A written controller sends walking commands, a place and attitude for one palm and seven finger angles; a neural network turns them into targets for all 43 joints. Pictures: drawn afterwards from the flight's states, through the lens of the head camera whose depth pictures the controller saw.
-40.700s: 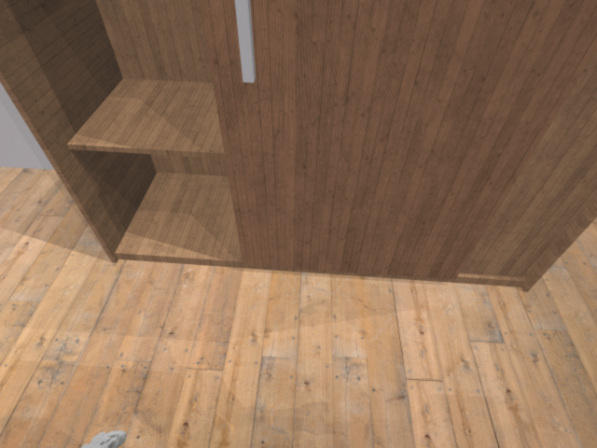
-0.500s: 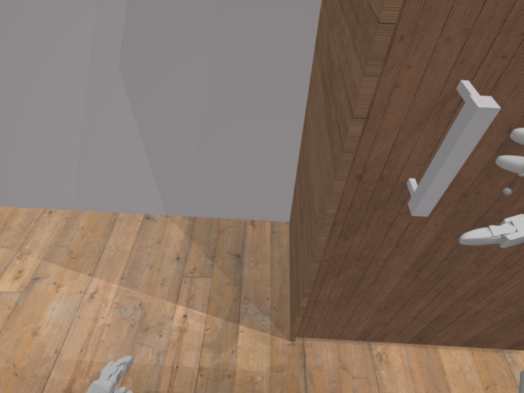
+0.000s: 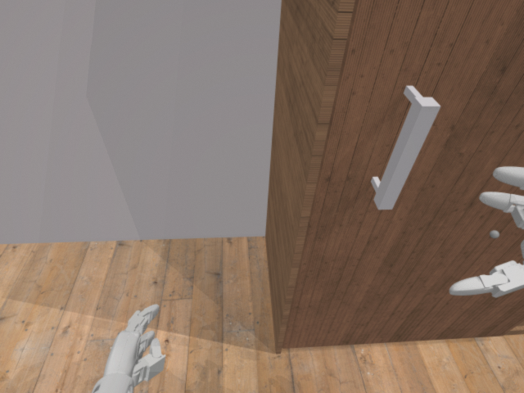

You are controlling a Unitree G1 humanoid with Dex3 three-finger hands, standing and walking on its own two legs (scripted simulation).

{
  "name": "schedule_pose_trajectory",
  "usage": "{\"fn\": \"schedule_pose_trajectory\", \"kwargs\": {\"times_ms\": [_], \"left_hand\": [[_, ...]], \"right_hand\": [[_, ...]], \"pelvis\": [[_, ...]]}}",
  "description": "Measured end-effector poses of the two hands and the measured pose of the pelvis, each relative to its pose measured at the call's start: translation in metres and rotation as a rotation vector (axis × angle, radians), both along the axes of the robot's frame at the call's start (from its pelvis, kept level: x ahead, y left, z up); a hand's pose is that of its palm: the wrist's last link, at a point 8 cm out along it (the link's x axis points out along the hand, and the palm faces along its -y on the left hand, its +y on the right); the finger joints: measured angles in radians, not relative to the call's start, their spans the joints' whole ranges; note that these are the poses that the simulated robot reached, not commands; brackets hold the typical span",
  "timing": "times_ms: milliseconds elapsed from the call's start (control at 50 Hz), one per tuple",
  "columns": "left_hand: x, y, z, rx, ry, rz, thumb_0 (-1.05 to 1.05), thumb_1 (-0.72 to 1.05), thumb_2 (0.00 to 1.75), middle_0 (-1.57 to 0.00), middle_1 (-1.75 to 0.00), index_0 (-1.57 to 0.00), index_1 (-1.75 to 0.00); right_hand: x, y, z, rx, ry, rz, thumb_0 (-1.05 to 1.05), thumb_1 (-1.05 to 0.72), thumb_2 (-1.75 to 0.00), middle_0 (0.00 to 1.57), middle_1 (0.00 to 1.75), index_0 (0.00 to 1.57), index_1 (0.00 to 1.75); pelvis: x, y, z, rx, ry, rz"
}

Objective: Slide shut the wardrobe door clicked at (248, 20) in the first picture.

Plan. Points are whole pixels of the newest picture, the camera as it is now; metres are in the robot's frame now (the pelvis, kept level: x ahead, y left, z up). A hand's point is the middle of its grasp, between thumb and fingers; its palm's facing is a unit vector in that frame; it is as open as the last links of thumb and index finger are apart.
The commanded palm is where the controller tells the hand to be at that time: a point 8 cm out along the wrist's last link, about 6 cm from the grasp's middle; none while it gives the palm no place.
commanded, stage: slip the hand off the handle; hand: right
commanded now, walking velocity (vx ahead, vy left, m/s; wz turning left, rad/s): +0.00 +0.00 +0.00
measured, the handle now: (396, 151) +0.42 -0.22 +0.19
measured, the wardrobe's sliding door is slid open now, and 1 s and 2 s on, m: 0.00 0.00 0.00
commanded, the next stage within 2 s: draw the hand back to the body in 0.04 s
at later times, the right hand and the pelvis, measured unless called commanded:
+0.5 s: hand (501, 246) +0.24 -0.28 +0.19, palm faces +0.08 +1.00 -0.05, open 14.7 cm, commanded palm +0.19 -0.32 +0.19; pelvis +0.00 +0.00 +0.00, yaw +1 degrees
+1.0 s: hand (516, 270) +0.22 -0.30 +0.17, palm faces +0.48 +0.83 -0.28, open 12.4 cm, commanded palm +0.16 -0.32 +0.19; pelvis +0.00 -0.03 +0.01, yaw +1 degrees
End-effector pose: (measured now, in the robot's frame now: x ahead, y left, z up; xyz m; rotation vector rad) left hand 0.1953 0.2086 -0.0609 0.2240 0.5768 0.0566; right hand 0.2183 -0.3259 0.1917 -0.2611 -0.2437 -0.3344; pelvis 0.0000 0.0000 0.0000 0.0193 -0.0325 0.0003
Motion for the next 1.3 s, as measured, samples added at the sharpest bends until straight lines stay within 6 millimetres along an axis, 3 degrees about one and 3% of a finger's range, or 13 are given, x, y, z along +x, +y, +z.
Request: {"fn": "schedule_pose_trajectory", "kwargs": {"times_ms": [180,300,420,540,700,780,880,1060,1300], "left_hand": [[-0.009,0.004,-0.005,0.009,0.016,-0.001,0.01,0.90,0.90,-0.20,-0.30,-0.20,-0.30],[-0.018,0.011,-0.006,0.006,0.007,0.037,0.01,0.90,0.90,-0.20,-0.30,-0.20,-0.30],[-0.015,0.014,0.007,-0.011,-0.071,0.043,0.01,0.90,0.90,-0.20,-0.30,-0.20,-0.30],[-0.011,0.011,0.019,-0.016,-0.119,0.035,0.01,0.90,0.90,-0.20,-0.30,-0.20,-0.30],[-0.006,-0.008,0.023,0.005,-0.129,-0.016,0.01,0.90,0.90,-0.20,-0.30,-0.20,-0.30],[-0.008,-0.018,0.019,0.009,-0.093,-0.054,0.01,0.90,0.90,-0.20,-0.30,-0.20,-0.30],[-0.018,-0.026,0.004,0.005,0.005,-0.056,0.01,0.90,0.90,-0.20,-0.30,-0.20,-0.30],[-0.030,-0.022,-0.011,0.008,0.119,-0.011,0.01,0.90,0.90,-0.20,-0.30,-0.21,-0.30],[-0.012,-0.001,-0.004,0.017,0.107,0.032,0.01,0.90,0.90,-0.20,-0.30,-0.20,-0.30]], "right_hand": [[-0.015,-0.004,0.000,-0.004,0.008,-0.008,-0.01,0.55,-0.20,0.25,1.15,0.25,1.16],[-0.004,-0.003,-0.012,0.175,0.138,0.152,-0.01,0.55,-0.20,0.25,1.15,0.25,1.15],[0.002,-0.001,-0.008,0.192,0.203,0.266,-0.01,0.55,-0.20,0.25,1.15,0.25,1.15],[-0.010,-0.008,-0.008,0.211,0.170,0.245,-0.01,0.55,-0.20,0.25,1.15,0.25,1.15],[-0.030,-0.001,-0.016,0.164,0.184,0.203,-0.01,0.50,-0.22,0.25,1.12,0.25,1.13],[-0.040,-0.007,-0.007,0.015,0.082,-0.014,-0.01,0.41,-0.27,0.25,1.07,0.25,1.07],[-0.051,-0.008,-0.008,-0.041,0.024,-0.131,-0.01,0.26,-0.34,0.24,0.98,0.24,0.99],[-0.041,-0.004,-0.011,-0.088,0.036,-0.141,0.00,-0.05,-0.49,0.23,0.80,0.23,0.80],[-0.036,0.007,-0.011,-0.137,0.082,-0.109,0.01,-0.48,-0.70,0.22,0.55,0.22,0.55]], "pelvis": [[-0.004,0.004,-0.001,0.002,-0.011,-0.004],[-0.003,0.003,0.001,0.005,-0.035,-0.010],[-0.002,-0.001,0.002,0.007,-0.040,0.006],[-0.001,-0.007,0.001,0.008,-0.041,0.013],[-0.004,-0.015,0.002,0.012,-0.059,-0.001],[-0.007,-0.018,0.003,0.014,-0.059,0.003],[-0.004,-0.023,0.006,0.008,-0.061,0.008],[0.008,-0.027,0.009,0.001,-0.072,0.018],[0.022,-0.021,0.010,-0.001,-0.060,0.032]]}}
